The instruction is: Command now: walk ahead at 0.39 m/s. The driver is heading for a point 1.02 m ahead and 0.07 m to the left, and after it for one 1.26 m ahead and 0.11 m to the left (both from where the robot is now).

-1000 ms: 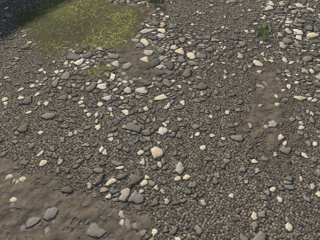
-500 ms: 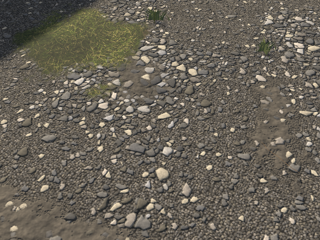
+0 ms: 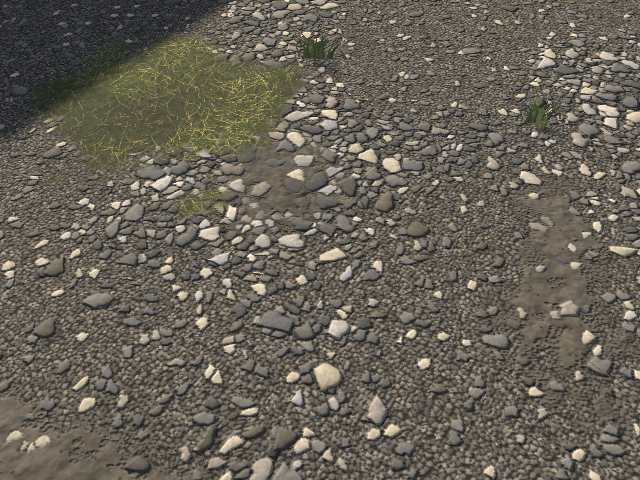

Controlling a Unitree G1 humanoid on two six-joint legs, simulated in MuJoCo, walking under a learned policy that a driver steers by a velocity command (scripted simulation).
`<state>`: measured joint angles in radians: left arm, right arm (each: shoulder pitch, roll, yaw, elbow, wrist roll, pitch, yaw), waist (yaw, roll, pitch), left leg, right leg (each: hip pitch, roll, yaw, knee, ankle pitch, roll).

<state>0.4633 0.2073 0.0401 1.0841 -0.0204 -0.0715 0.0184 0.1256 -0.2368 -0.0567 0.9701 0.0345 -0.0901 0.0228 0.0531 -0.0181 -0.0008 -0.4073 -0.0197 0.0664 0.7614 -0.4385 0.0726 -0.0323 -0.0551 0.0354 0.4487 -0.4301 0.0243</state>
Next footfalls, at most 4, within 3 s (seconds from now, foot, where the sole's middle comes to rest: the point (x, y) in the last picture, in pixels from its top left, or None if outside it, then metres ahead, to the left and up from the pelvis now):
0.08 left None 0.13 0.12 -0.77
0.60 right None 0.47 -0.12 -0.77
1.16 left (301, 364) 0.78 0.12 -0.77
1.62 right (391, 283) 1.03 -0.10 -0.77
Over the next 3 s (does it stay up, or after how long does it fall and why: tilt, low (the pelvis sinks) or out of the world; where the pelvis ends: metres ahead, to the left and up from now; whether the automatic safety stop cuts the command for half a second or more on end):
stays up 0.91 0.01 0.01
